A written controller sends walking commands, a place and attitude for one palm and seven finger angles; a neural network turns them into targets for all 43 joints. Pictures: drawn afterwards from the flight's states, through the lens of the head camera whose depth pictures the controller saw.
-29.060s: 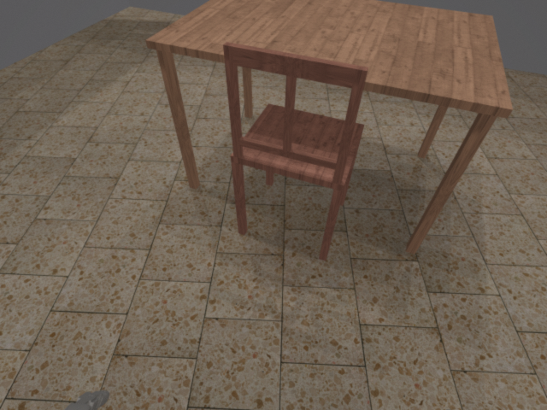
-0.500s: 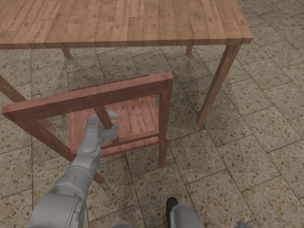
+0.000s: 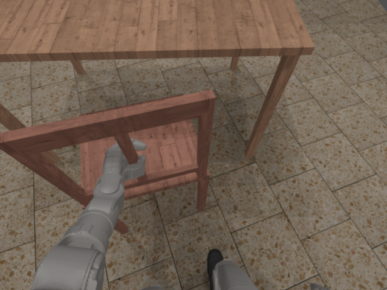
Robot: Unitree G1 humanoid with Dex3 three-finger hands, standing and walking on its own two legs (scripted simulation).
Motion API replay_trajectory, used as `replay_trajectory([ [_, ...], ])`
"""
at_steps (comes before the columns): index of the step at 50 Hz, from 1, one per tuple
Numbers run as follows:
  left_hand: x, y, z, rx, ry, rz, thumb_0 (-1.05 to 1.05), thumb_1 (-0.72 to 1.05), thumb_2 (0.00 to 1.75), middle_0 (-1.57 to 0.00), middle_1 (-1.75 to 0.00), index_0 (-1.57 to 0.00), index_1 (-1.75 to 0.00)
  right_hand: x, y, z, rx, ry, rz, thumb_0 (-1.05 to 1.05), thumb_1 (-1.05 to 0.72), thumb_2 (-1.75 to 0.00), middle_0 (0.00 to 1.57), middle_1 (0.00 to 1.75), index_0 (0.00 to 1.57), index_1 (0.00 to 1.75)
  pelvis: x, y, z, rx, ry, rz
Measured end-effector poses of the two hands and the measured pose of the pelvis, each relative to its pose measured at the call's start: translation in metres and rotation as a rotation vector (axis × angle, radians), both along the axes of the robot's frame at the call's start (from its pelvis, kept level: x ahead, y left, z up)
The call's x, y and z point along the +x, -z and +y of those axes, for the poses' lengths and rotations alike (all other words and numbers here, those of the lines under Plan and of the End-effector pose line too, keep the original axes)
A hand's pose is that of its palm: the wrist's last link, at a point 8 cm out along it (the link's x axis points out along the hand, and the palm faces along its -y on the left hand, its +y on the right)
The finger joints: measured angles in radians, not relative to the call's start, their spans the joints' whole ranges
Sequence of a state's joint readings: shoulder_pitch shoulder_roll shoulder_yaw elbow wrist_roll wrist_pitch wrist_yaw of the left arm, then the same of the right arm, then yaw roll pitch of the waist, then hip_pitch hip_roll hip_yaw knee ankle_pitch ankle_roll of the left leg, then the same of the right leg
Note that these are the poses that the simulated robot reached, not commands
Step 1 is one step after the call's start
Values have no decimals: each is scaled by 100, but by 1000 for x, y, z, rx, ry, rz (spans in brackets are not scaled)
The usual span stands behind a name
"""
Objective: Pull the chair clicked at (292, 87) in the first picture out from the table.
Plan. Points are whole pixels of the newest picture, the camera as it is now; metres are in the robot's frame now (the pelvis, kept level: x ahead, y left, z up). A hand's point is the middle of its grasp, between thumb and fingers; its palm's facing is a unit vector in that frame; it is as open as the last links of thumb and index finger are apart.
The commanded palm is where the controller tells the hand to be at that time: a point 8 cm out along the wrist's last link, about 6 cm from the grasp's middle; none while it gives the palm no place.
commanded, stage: step backward, pulling the chair out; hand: left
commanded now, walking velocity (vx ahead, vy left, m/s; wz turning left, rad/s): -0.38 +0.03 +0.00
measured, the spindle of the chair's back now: (133, 159) +0.42 +0.14 -0.07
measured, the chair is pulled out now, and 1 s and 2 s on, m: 0.17 0.17 0.17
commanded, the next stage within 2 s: stop walking, hand still on the chair in 0.58 s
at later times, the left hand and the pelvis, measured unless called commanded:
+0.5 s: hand (139, 166) +0.39 +0.12 -0.06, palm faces +0.00 -0.98 -0.21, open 5.5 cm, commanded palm +0.38 +0.17 -0.05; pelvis +0.01 +0.00 +0.00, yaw +0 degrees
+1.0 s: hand (139, 166) +0.39 +0.12 -0.05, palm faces +0.00 -0.98 -0.18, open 5.4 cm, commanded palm +0.37 +0.17 -0.03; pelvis +0.03 +0.00 +0.01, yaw -1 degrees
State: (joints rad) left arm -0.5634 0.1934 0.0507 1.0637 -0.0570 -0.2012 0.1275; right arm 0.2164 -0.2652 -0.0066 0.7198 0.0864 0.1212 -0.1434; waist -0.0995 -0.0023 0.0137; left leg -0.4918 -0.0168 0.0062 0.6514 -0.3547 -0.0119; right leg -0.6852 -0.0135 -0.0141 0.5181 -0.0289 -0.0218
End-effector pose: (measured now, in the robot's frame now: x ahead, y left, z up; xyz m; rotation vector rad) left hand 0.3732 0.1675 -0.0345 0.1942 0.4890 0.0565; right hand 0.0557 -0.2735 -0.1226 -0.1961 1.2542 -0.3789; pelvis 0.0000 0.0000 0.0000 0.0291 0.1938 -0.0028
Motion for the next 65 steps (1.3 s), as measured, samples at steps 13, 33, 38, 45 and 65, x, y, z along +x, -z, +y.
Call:
replay_trajectory([
  [13, 1, 0, 2, 2, 37, -3, 0, 65, 75, -26, -115, -50, -145, 3, 3, 18, 21, 6, 0, 1, -91, -90, 20, 30, 20, 30, 7, 1, 7, -4, 13, -5],
  [33, 0, 0, 0, 8, -11, -1, 1, 62, 79, -28, -115, -50, -145, 9, 9, 1, 26, -17, -15, 1, -91, -90, 20, 30, 21, 30, 0, 4, -6, 7, -4, 7],
  [38, -1, 0, 0, 5, -7, 2, 1, 63, 78, -27, -115, -50, -145, 3, 0, -4, 1, 2, -18, 1, -91, -90, 20, 30, 20, 30, -3, 1, -5, 6, 6, -8],
  [45, -3, -1, 0, -10, -4, 17, 1, 65, 76, -24, -115, -50, -145, 9, -11, 3, -5, 8, -33, 1, -91, -90, 20, 30, 20, 30, 11, -4, -3, -7, 20, -43],
  [65, 1, -3, 2, -31, 33, 64, 4, 65, 74, -21, -117, -50, -145, 135, -27, 34, 25, -122, -227, 1, -91, -90, 20, 30, 20, 30, 70, -11, 6, -43, -1, -122],
])
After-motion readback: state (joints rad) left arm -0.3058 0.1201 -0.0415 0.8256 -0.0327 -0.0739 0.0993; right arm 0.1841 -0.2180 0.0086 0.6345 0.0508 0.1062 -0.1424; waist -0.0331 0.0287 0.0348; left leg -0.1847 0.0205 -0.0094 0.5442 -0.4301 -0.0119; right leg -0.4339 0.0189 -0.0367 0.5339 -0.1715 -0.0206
